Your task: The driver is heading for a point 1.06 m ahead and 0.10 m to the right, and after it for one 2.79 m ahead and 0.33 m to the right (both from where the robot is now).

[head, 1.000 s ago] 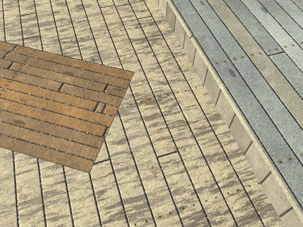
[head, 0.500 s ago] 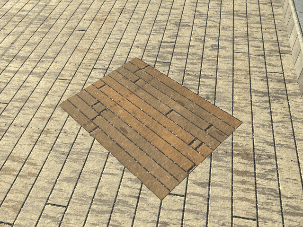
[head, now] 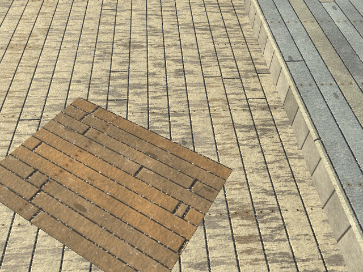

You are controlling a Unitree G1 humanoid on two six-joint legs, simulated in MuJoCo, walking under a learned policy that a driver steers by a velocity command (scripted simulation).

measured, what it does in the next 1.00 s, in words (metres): walks ahead: right foot, then left foot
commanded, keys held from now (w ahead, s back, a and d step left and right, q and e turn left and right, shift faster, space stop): w+e+shift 0.28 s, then w+q+shift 0.66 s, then q+shift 0.06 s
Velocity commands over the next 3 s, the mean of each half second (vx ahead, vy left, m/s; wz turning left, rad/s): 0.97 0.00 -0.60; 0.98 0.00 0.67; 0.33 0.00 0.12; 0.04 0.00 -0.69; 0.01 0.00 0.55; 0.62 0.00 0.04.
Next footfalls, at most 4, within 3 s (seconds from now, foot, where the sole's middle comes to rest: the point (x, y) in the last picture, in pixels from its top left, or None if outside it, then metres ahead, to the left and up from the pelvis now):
0.22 right None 0.34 -0.09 -0.77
0.68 left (214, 201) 0.81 -0.14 -0.77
1.10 right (244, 129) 1.22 -0.33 -0.77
1.48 left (197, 122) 1.27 -0.10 -0.77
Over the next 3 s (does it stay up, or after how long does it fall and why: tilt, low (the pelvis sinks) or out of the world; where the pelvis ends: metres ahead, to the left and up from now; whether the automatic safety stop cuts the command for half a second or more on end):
stays up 1.37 -0.26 -0.02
